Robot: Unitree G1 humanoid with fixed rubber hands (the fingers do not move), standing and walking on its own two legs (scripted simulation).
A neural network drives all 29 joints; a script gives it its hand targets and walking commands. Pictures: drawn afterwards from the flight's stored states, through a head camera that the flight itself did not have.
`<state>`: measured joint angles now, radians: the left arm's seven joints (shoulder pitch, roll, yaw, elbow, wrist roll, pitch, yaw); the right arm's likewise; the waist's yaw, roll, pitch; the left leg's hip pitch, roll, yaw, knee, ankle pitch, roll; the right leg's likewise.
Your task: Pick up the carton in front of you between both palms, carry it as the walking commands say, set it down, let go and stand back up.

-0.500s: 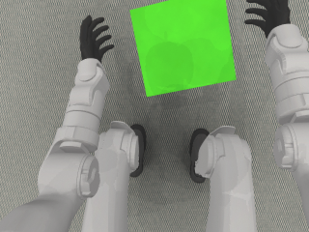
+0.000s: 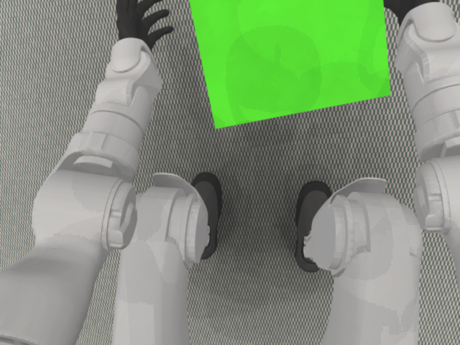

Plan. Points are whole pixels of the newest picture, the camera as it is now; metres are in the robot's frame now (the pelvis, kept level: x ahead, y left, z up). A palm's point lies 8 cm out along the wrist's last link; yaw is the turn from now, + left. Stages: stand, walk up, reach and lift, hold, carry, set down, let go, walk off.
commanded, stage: reach and lift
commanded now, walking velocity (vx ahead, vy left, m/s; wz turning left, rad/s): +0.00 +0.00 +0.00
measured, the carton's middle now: (282, 48) +0.50 -0.06 -0.25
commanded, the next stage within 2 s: none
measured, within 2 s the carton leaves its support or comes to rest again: leaves its support in 0.58 s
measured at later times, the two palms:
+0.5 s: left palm (161, 33) +0.52 +0.10 -0.15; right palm out of the picture +0.53 -0.20 -0.17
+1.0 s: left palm (118, 21) +0.49 +0.08 -0.01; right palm out of the picture +0.49 -0.22 -0.01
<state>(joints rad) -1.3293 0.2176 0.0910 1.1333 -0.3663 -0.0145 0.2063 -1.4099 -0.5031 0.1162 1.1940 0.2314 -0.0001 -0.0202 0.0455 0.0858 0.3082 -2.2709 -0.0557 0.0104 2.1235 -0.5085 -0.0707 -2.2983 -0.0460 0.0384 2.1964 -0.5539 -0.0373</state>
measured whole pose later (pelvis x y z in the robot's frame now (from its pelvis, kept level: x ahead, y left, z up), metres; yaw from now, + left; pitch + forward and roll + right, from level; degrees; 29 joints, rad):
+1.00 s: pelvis +0.00 +0.01 +0.06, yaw -7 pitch +39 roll +4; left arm -0.98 -0.10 0.54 0.68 0.10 0.25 0.18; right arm -1.18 -0.19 -0.23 0.96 -0.12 0.30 -0.02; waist 0.02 0.04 -0.08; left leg -2.10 -0.09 -0.04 1.95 -0.54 -0.08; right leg -2.15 0.06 0.06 1.97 -0.51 0.01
